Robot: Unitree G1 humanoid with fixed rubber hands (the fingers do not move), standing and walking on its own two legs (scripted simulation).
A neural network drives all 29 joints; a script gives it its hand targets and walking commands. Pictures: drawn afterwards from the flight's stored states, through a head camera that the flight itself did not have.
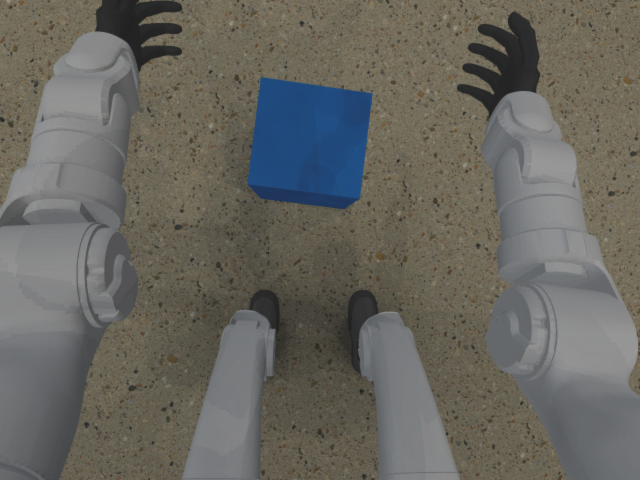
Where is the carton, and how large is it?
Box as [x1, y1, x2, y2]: [248, 77, 372, 208]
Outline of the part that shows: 261,77 248,176 249,186 261,198 338,208 344,208 358,199 360,192 372,93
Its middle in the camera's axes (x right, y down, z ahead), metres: -0.03 -0.18 +0.84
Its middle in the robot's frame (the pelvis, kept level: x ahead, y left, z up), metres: +0.55 +0.01 -0.53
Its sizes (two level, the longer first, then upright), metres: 0.210 0.200 0.250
